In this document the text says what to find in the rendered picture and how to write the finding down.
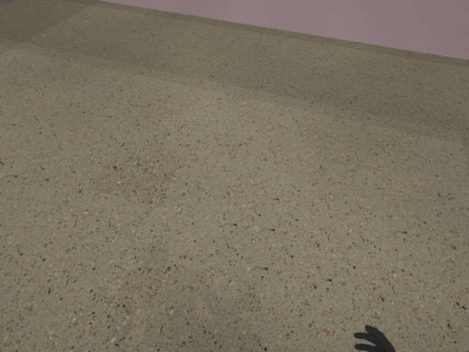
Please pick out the robot right hand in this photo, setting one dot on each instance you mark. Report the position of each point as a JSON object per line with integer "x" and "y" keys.
{"x": 375, "y": 336}

